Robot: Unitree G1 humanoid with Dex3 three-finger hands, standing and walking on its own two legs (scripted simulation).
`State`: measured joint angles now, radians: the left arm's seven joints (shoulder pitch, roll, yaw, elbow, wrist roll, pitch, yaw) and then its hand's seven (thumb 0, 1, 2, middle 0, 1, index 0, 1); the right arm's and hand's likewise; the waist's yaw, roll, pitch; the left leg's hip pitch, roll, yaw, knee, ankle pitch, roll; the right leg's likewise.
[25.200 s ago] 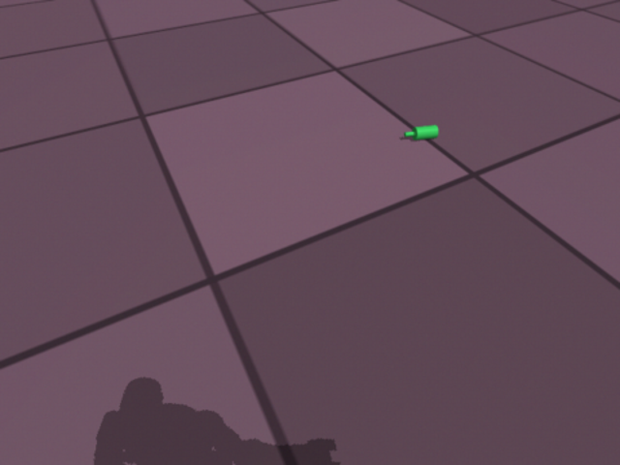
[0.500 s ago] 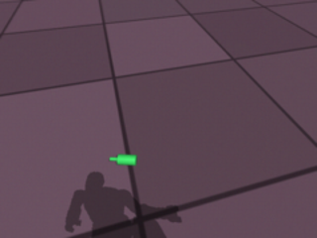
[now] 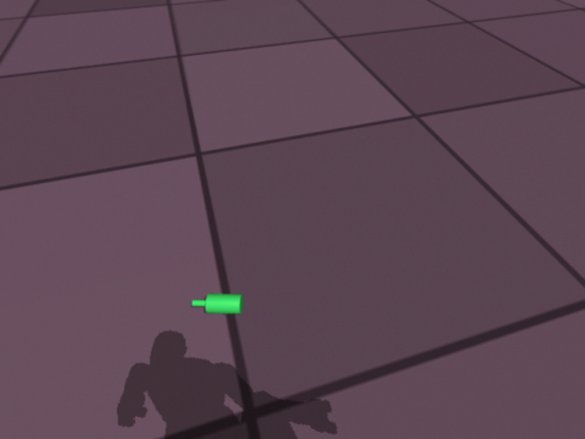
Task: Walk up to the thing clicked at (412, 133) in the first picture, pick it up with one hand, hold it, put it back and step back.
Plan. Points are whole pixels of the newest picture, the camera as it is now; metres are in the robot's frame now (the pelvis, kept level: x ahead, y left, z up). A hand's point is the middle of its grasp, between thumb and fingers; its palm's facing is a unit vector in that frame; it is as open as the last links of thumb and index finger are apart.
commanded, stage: stand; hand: left
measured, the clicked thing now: (217, 303) +0.74 +0.30 -0.74
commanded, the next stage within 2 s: walk up in 0.26 s
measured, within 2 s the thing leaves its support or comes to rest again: neither
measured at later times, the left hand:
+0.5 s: hand out of the picture +0.04 +0.31 -0.15, palm faces +0.05 -0.93 -0.36, open 7.3 cm
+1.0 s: hand (104, 374) +0.28 +0.34 -0.16, palm faces -0.11 -0.94 -0.34, open 7.3 cm
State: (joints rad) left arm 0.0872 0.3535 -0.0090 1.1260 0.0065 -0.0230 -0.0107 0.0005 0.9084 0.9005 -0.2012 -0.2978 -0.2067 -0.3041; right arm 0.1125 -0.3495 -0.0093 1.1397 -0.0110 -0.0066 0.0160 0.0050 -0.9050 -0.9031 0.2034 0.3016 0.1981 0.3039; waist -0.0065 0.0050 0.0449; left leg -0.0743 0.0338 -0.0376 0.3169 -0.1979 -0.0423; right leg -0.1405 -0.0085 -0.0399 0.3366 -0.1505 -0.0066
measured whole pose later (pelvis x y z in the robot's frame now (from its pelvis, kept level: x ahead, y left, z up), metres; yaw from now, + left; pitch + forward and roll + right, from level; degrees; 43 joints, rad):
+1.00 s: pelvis +0.19 +0.07 -0.02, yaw -2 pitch -3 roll +2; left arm 0.23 0.41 0.06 0.91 0.02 0.01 -0.08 0.00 0.91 0.90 -0.20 -0.30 -0.20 -0.30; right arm 0.37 -0.37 -0.06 0.88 -0.02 -0.08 0.03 0.01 -0.90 -0.90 0.21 0.30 0.20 0.30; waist -0.03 -0.04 0.12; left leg 0.02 -0.01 0.13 0.42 -0.38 0.01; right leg -0.45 -0.06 0.02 0.65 -0.16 -0.03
